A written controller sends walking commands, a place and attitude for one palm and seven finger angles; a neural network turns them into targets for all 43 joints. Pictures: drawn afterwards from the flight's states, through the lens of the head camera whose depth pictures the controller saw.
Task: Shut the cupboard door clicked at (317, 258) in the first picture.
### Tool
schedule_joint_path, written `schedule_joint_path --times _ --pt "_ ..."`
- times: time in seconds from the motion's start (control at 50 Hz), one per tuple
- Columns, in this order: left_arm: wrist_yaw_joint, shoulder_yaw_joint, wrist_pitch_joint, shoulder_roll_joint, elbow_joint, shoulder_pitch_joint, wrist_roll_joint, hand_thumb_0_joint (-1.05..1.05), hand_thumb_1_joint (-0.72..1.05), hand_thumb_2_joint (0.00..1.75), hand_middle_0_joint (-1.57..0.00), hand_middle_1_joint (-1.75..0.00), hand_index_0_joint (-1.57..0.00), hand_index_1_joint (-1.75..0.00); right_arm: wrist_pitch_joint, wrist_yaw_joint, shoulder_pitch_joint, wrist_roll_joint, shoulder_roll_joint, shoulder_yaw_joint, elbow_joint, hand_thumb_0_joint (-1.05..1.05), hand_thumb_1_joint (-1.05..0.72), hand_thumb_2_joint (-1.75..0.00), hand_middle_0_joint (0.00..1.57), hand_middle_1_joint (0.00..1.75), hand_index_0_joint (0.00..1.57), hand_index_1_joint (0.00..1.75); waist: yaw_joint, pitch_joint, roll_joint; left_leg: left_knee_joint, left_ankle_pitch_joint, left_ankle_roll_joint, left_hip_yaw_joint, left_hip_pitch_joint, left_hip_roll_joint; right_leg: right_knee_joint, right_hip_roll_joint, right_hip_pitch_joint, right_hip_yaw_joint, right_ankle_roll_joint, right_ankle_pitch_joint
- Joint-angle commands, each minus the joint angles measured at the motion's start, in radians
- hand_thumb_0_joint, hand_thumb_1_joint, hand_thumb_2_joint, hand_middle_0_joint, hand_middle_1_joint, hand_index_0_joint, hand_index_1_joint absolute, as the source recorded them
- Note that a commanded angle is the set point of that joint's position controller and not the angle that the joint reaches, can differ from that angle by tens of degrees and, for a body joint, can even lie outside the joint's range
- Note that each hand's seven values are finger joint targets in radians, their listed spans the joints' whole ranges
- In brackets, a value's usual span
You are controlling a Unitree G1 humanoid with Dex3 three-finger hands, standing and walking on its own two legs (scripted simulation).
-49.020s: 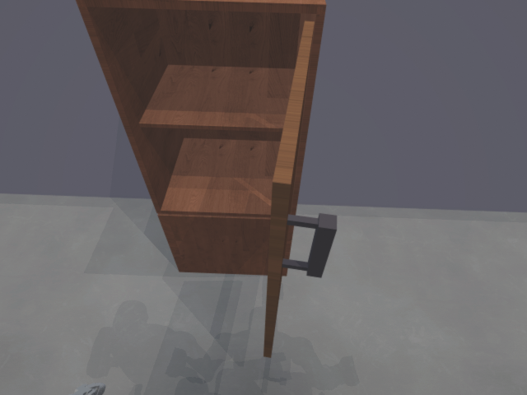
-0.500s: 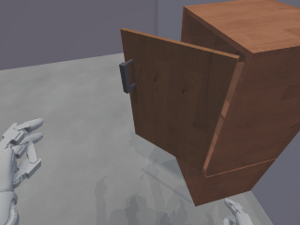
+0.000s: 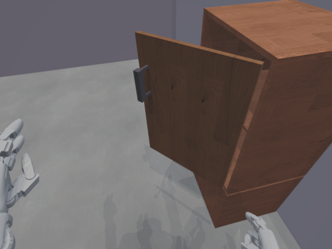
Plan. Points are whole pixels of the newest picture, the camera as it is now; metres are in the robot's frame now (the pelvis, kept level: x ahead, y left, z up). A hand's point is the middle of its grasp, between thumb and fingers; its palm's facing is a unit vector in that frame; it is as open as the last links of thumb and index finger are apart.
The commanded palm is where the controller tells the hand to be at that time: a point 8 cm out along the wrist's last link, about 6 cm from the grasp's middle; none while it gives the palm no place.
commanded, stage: step back with the hand held close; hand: left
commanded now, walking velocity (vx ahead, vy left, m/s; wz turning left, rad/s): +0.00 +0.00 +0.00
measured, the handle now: (143, 83) +0.65 +0.17 +0.08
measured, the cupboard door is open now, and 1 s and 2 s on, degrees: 40 40 40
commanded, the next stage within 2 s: stop stepping back and stand still in 1.20 s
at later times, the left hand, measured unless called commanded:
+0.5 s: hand (13, 192) +0.15 +0.29 +0.16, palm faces +0.40 -0.76 -0.51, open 7.4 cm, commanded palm +0.10 +0.32 +0.17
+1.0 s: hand out of the picture +0.04 +0.28 +0.16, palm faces +0.49 -0.75 -0.44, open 7.4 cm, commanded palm -0.03 +0.32 +0.17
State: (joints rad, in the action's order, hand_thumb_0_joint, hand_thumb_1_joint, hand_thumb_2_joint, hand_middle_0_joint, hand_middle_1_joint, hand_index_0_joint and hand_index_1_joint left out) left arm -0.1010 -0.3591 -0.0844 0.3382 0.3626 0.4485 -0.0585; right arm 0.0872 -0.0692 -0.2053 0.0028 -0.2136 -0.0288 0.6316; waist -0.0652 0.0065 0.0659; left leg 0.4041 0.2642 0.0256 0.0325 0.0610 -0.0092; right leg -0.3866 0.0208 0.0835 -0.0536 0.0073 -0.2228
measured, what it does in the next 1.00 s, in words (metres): shifts its weight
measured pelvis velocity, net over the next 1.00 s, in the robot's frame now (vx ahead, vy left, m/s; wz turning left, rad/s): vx -0.15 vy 0.01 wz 0.07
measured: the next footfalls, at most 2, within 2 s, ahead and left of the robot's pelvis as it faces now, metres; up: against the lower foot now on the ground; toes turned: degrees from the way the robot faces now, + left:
right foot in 1.24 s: -0.27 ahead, -0.08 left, +0.00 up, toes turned -6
left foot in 1.36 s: -0.11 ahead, +0.09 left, +0.00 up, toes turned +1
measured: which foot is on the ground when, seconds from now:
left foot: down 0.00-1.00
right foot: down 0.00-0.96, up 0.98-1.00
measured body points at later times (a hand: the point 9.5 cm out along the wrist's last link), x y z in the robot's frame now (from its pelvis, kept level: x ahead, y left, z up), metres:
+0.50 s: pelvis -0.05 +0.02 -0.01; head -0.05 +0.02 +0.44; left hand +0.13 +0.33 +0.19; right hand +0.13 -0.23 -0.08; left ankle -0.02 +0.10 -0.74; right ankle +0.00 -0.12 -0.74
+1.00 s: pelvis -0.15 +0.01 -0.03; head -0.14 +0.03 +0.42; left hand +0.01 +0.32 +0.19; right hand +0.02 -0.23 -0.10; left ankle -0.03 +0.10 -0.74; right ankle -0.04 -0.12 -0.73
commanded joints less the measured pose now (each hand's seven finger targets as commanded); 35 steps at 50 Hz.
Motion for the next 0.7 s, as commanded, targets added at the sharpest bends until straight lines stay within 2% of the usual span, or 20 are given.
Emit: schedule_joint_path --times 0.0,0.02,0.04,0.06,0.08,0.1,0.16,0.22,0.26,0.28,0.32,0.36,0.38,0.42,0.52,0.56,0.58,0.64,0.66,0.68 --pt "-0.016 -0.102 -0.057 0.179 0.193 -0.104 -0.003 0.0 0.9 0.9 -0.2 -0.3 -0.2 -0.3 0.048 -0.011 0.131 0.0 -0.107 0.048 -0.158 0.0 -0.9 -0.9 0.2 0.3 0.2 0.3 0.002 -0.027 0.002 -0.077 -0.214 -0.013 -0.012 0.069 0.025 0.052 -0.015 -0.018 0.008 -0.02 0.123" --pt "-0.025 -0.198 -0.093 0.286 0.242 -0.193 -0.002 0.0 0.9 0.9 -0.2 -0.3 -0.2 -0.3 0.027 -0.009 0.134 0.01 -0.14 0.058 -0.193 0.0 -0.9 -0.9 0.2 0.3 0.2 0.3 0.04 0.01 0.007 -0.022 -0.117 0.013 -0.026 0.157 0.046 0.092 0.038 0.061 0.112 -0.028 0.157" --pt "-0.02 -0.148 -0.1 0.222 0.177 -0.093 -0.002 0.0 0.9 0.9 -0.2 -0.3 -0.2 -0.3 0.015 -0.011 0.122 0.005 -0.128 0.059 -0.175 0.0 -0.9 -0.9 0.2 0.3 0.2 0.3 0.045 -0.015 -0.049 0.01 -0.102 0.013 -0.039 0.156 0.041 0.098 0.074 0.077 0.124 -0.038 0.151" --pt "-0.021 -0.154 -0.104 0.237 0.19 -0.073 0.003 0.0 0.9 0.9 -0.2 -0.3 -0.2 -0.3 0.009 -0.01 0.132 0.002 -0.13 0.063 -0.177 0.0 -0.9 -0.9 0.2 0.3 0.2 0.3 0.042 -0.017 -0.064 0.032 -0.111 0.011 -0.04 0.149 0.037 0.107 0.091 0.093 0.144 -0.046 0.175" --pt "-0.02 -0.128 -0.108 0.212 0.199 -0.054 0.006 0.0 0.9 0.9 -0.2 -0.3 -0.2 -0.3 0.002 -0.008 0.129 0.002 -0.124 0.061 -0.18 0.0 -0.9 -0.9 0.2 0.3 0.2 0.3 0.048 -0.047 -0.087 0.052 -0.119 0.007 -0.039 0.15 0.035 0.096 0.108 0.09 0.145 -0.052 0.182" --pt "-0.024 -0.129 -0.112 0.213 0.208 -0.035 0.005 0.0 0.9 0.9 -0.2 -0.3 -0.2 -0.3 -0.005 -0.008 0.125 0.003 -0.125 0.066 -0.183 0.0 -0.9 -0.9 0.2 0.3 0.2 0.3 0.051 -0.075 -0.077 0.066 -0.133 0.007 -0.037 0.145 0.037 0.082 0.12 0.094 0.15 -0.056 0.203" --pt "-0.036 -0.155 -0.12 0.24 0.249 0.017 0.004 0.0 0.9 0.9 -0.2 -0.3 -0.2 -0.3 -0.024 -0.015 0.122 0.005 -0.136 0.077 -0.193 0.0 -0.9 -0.9 0.2 0.3 0.2 0.3 0.054 -0.142 -0.026 0.06 -0.24 0.0 -0.047 0.14 0.055 0.011 0.112 0.071 0.119 -0.05 0.31" --pt "-0.046 -0.187 -0.125 0.263 0.298 0.057 -0.002 0.0 0.9 0.9 -0.2 -0.3 -0.2 -0.3 -0.044 -0.023 0.116 0.009 -0.142 0.083 -0.223 0.0 -0.9 -0.9 0.2 0.3 0.2 0.3 0.053 -0.204 0.003 0.037 -0.42 -0.005 -0.068 0.15 0.084 -0.092 0.068 0.021 0.075 -0.027 0.415" --pt "-0.049 -0.231 -0.124 0.299 0.306 0.09 -0.004 0.0 0.9 0.9 -0.2 -0.3 -0.2 -0.3 -0.055 -0.029 0.124 0.009 -0.144 0.088 -0.232 0.0 -0.9 -0.9 0.2 0.3 0.2 0.3 0.045 -0.231 0.007 0.04 -0.486 -0.006 -0.073 0.168 0.096 -0.131 0.053 -0.001 0.065 -0.016 0.46" --pt "-0.048 -0.218 -0.122 0.281 0.304 0.101 -0.007 0.0 0.9 0.9 -0.2 -0.3 -0.2 -0.3 -0.063 -0.029 0.116 0.012 -0.136 0.086 -0.241 0.0 -0.9 -0.9 0.2 0.3 0.2 0.3 0.049 -0.225 -0.018 0.042 -0.5 -0.007 -0.074 0.185 0.101 -0.146 0.054 -0.004 0.064 -0.015 0.471" --pt "-0.048 -0.219 -0.122 0.277 0.308 0.109 -0.008 0.0 0.9 0.9 -0.2 -0.3 -0.2 -0.3 -0.072 -0.03 0.108 0.014 -0.142 0.091 -0.25 0.0 -0.9 -0.9 0.2 0.3 0.2 0.3 0.053 -0.223 -0.022 0.043 -0.491 -0.006 -0.077 0.217 0.112 -0.172 0.05 -0.004 0.071 -0.012 0.471" --pt "-0.049 -0.24 -0.122 0.29 0.289 0.126 -0.006 0.0 0.9 0.9 -0.2 -0.3 -0.2 -0.3 -0.072 -0.031 0.113 0.01 -0.151 0.096 -0.248 0.0 -0.9 -0.9 0.2 0.3 0.2 0.3 0.048 -0.209 -0.005 0.024 -0.422 0.004 -0.089 0.265 0.12 -0.18 0.045 -0.008 0.076 -0.009 0.434" --pt "-0.047 -0.212 -0.123 0.261 0.288 0.126 -0.006 0.0 0.9 0.9 -0.2 -0.3 -0.2 -0.3 -0.072 -0.03 0.107 0.015 -0.144 0.092 -0.252 0.0 -0.9 -0.9 0.2 0.3 0.2 0.3 0.055 -0.193 -0.007 0.016 -0.375 0.007 -0.089 0.289 0.126 -0.187 0.045 -0.002 0.078 -0.007 0.399" --pt "-0.05 -0.209 -0.127 0.257 0.274 0.113 -0.002 0.0 0.9 0.9 -0.2 -0.3 -0.2 -0.3 -0.069 -0.032 0.103 0.013 -0.153 0.092 -0.251 0.0 -0.9 -0.9 0.2 0.3 0.2 0.3 0.055 -0.152 0.001 -0.015 -0.235 0.025 -0.106 0.383 0.137 -0.201 0.033 -0.013 0.082 -0.001 0.326" --pt "-0.052 -0.195 -0.15 0.236 0.285 0.045 0.02 0.0 0.9 0.9 -0.2 -0.3 -0.2 -0.3 -0.046 -0.034 0.1 0.014 -0.161 0.087 -0.254 0.0 -0.9 -0.9 0.2 0.3 0.2 0.3 0.059 -0.065 0.055 -0.118 0.243 0.073 -0.153 0.663 0.168 -0.28 0.001 -0.101 0.082 0.011 0.169" --pt "-0.056 -0.217 -0.163 0.264 0.298 -0.002 0.04 0.0 0.9 0.9 -0.2 -0.3 -0.2 -0.3 -0.035 -0.035 0.104 0.012 -0.169 0.087 -0.251 0.0 -0.9 -0.9 0.2 0.3 0.2 0.3 0.057 -0.044 0.07 -0.144 0.412 0.092 -0.172 0.76 0.179 -0.306 -0.012 -0.14 0.086 0.015 0.114" --pt "-0.054 -0.189 -0.171 0.232 0.303 -0.021 0.044 0.0 0.9 0.9 -0.2 -0.3 -0.2 -0.3 -0.029 -0.036 0.095 0.013 -0.161 0.084 -0.252 0.0 -0.9 -0.9 0.2 0.3 0.2 0.3 0.062 -0.037 0.063 -0.143 0.444 0.096 -0.176 0.787 0.182 -0.326 -0.013 -0.144 0.082 0.016 0.097" --pt "-0.059 -0.193 -0.185 0.234 0.321 -0.07 0.059 0.0 0.9 0.9 -0.2 -0.3 -0.2 -0.3 -0.011 -0.034 0.084 0.01 -0.167 0.087 -0.25 0.0 -0.9 -0.9 0.2 0.3 0.2 0.3 0.063 -0.03 0.071 -0.118 0.527 0.106 -0.176 0.847 0.188 -0.359 -0.02 -0.151 0.093 0.014 0.032" --pt "-0.061 -0.226 -0.192 0.271 0.324 -0.083 0.067 0.0 0.9 0.9 -0.2 -0.3 -0.2 -0.3 -0.006 -0.035 0.087 0.004 -0.174 0.09 -0.247 0.0 -0.9 -0.9 0.2 0.3 0.2 0.3 0.062 -0.026 0.076 -0.112 0.548 0.108 -0.182 0.859 0.184 -0.353 -0.024 -0.149 0.109 0.011 0.01" --pt "-0.059 -0.2 -0.196 0.239 0.319 -0.084 0.066 0.0 0.9 0.9 -0.2 -0.3 -0.2 -0.3 -0.002 -0.034 0.082 0.007 -0.16 0.085 -0.247 0.0 -0.9 -0.9 0.2 0.3 0.2 0.3 0.063 -0.027 0.052 -0.078 0.547 0.104 -0.17 0.857 0.171 -0.343 -0.012 -0.131 0.123 0.006 -0.016"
